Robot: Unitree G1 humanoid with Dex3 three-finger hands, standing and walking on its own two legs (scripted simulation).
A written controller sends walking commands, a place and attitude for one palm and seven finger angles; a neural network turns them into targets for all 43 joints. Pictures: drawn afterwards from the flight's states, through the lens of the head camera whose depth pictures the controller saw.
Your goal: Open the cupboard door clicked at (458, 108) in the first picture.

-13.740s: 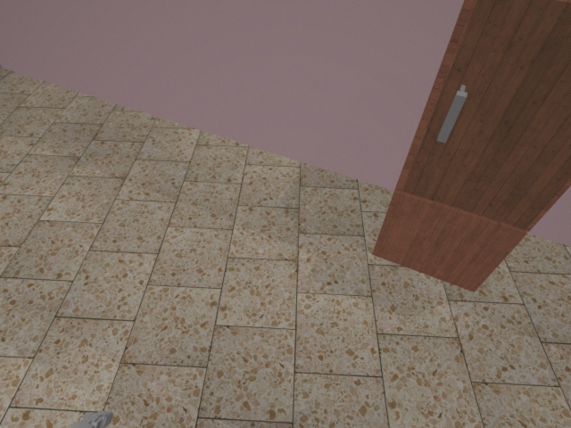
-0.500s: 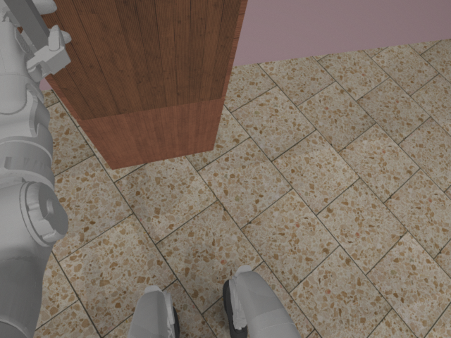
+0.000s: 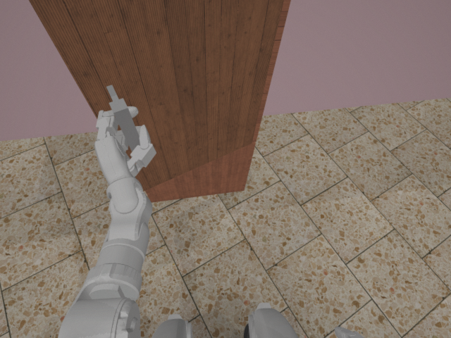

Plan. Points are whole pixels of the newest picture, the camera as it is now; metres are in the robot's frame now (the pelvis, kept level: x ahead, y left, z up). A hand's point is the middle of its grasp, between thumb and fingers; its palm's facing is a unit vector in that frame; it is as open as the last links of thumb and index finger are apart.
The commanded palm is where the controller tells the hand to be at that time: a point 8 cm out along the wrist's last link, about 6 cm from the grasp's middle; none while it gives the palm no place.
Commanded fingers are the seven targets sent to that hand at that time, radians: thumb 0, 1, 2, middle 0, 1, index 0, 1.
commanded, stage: pull the door open along its arc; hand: left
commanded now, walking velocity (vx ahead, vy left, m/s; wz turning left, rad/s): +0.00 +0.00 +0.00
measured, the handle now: (125, 122) +0.49 +0.17 +0.05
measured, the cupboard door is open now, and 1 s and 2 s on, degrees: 20 43 45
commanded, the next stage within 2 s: open thumb and fingers to let go in 0.50 s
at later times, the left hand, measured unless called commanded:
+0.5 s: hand (199, 188) +0.36 +0.04 +0.04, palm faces +0.44 -0.90 -0.03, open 6.3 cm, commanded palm +0.29 +0.06 +0.04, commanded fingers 0.00 0.90 0.90 -0.40 -1.35 -0.40 -1.35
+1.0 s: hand (201, 192) +0.35 +0.03 +0.04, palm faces +0.50 -0.87 -0.04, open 10.2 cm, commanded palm +0.30 +0.07 +0.04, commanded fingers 0.00 -0.50 0.30 -0.30 -1.20 -0.30 -1.20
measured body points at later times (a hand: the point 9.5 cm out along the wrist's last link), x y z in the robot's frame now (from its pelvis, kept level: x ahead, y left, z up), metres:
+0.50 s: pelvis -0.01 -0.03 +0.01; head +0.08 -0.04 +0.45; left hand +0.33 +0.08 +0.05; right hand +0.14 -0.25 -0.12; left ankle -0.03 +0.11 -0.67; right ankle +0.01 -0.13 -0.67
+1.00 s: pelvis -0.02 -0.05 +0.00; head +0.05 -0.06 +0.44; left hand +0.32 +0.08 +0.05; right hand +0.13 -0.27 -0.13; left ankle -0.03 +0.11 -0.67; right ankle +0.01 -0.13 -0.67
